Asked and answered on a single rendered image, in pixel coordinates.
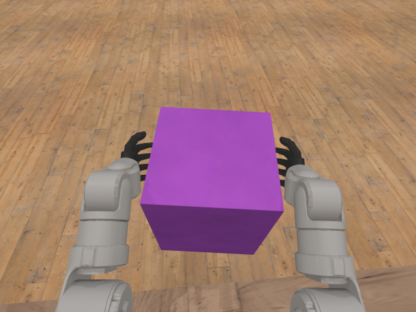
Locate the left robot hand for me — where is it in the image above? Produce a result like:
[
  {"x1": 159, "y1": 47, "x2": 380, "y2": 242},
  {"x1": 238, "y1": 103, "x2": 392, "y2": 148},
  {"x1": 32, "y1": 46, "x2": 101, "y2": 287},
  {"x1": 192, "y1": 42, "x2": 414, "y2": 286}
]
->
[{"x1": 121, "y1": 131, "x2": 153, "y2": 181}]

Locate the carton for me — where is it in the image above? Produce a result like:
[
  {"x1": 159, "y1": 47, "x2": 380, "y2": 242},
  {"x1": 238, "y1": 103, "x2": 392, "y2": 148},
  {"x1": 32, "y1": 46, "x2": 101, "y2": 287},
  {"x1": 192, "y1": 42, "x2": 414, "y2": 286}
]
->
[{"x1": 140, "y1": 107, "x2": 284, "y2": 255}]

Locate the right robot hand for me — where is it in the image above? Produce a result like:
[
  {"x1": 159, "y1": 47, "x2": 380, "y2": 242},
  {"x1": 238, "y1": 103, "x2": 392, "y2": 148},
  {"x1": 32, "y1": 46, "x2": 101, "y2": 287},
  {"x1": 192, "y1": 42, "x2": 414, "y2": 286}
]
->
[{"x1": 276, "y1": 136, "x2": 305, "y2": 187}]

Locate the left robot forearm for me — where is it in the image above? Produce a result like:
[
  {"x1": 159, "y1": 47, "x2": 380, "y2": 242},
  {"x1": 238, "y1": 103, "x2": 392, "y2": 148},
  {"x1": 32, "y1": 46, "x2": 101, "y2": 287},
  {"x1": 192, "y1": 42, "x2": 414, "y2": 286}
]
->
[{"x1": 55, "y1": 158, "x2": 141, "y2": 312}]

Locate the right robot upper arm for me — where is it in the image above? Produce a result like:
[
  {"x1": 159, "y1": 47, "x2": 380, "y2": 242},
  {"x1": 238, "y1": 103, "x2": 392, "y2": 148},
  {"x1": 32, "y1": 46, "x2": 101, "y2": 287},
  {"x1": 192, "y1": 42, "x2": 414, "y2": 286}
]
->
[{"x1": 290, "y1": 287, "x2": 364, "y2": 312}]

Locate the left robot upper arm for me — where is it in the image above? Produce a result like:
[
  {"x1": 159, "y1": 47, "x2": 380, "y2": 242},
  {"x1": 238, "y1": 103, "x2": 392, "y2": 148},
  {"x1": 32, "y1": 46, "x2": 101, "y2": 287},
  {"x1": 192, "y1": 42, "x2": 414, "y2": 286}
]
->
[{"x1": 57, "y1": 279, "x2": 133, "y2": 312}]

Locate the right robot forearm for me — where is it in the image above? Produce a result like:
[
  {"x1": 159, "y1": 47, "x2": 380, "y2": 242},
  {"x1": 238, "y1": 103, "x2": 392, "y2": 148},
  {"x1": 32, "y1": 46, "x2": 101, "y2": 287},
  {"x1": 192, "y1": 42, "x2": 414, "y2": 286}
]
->
[{"x1": 284, "y1": 164, "x2": 366, "y2": 312}]

